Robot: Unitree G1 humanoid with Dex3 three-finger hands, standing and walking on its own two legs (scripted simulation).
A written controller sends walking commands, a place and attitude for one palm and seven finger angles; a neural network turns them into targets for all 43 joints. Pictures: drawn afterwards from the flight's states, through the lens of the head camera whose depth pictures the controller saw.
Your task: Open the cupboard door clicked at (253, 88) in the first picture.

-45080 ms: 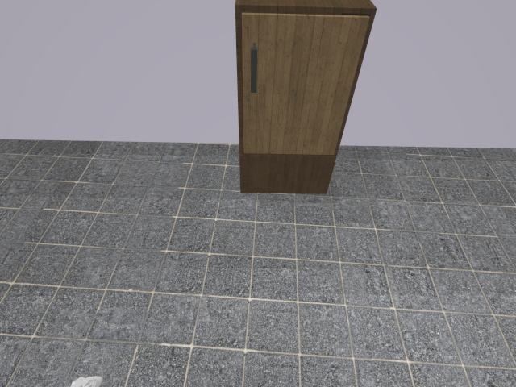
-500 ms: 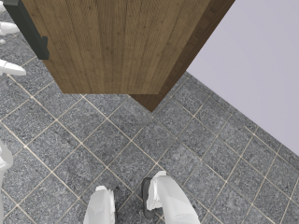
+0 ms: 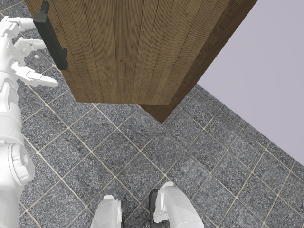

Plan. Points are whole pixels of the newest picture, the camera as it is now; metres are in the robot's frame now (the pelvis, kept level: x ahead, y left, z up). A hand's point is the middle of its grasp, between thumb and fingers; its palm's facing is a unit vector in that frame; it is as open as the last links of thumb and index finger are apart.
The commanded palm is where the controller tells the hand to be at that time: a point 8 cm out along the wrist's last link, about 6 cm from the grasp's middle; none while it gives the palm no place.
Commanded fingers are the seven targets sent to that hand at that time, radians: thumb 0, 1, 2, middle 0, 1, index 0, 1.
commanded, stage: slide the fingers in behind the handle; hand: left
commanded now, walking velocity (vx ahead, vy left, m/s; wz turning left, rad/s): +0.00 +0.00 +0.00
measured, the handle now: (55, 39) +0.57 +0.20 +0.04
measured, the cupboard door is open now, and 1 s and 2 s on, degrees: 41 40 42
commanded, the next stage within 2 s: close the thumb around the handle in 0.86 s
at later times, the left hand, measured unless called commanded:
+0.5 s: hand (63, 54) +0.52 +0.18 +0.04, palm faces -0.04 -1.00 -0.03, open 13.9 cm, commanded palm +0.50 +0.22 +0.05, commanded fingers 0.00 -0.50 0.30 -0.30 -1.20 -0.30 -1.20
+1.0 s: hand (63, 55) +0.52 +0.18 +0.05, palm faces -0.05 -1.00 -0.03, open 14.1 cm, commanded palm +0.50 +0.21 +0.05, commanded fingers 0.00 -0.33 0.37 -0.31 -1.22 -0.31 -1.22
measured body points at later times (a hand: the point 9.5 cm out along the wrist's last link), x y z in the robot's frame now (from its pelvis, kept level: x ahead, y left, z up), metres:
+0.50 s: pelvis +0.00 -0.01 +0.00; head +0.17 +0.01 +0.41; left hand +0.52 +0.24 +0.05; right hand +0.00 -0.27 -0.11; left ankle -0.03 +0.08 -0.64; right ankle +0.05 -0.13 -0.64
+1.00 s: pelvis +0.00 -0.01 +0.00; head +0.17 +0.01 +0.41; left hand +0.52 +0.24 +0.05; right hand +0.00 -0.28 -0.11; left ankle -0.03 +0.08 -0.64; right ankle +0.05 -0.13 -0.64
